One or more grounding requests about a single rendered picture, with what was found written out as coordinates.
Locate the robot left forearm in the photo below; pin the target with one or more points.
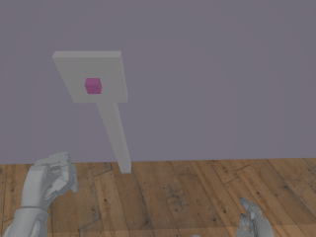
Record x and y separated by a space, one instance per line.
29 221

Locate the button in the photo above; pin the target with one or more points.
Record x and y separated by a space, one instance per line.
93 86

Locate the panel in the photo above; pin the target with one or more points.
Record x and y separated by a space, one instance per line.
75 66

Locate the left robot hand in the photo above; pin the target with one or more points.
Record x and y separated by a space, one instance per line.
36 189

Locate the right robot hand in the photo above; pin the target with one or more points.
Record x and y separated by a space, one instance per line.
258 227

